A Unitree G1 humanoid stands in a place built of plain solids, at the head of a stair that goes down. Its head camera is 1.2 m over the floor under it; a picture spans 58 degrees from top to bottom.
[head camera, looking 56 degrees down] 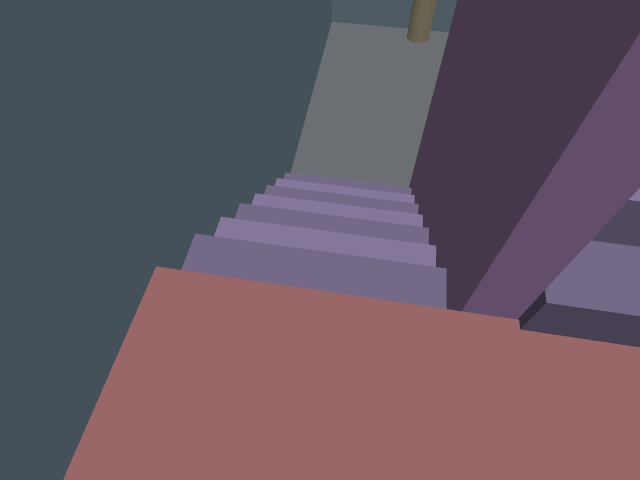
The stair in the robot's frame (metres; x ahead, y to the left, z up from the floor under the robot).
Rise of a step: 0.18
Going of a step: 0.23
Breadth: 0.97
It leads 9 degrees to the right of straight ahead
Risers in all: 8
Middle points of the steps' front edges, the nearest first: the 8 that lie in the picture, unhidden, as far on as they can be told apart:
0.63 0.05 0.00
0.88 0.01 -0.18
1.10 -0.03 -0.36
1.32 -0.06 -0.54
1.54 -0.10 -0.72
1.76 -0.14 -0.90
1.98 -0.17 -1.08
2.20 -0.21 -1.26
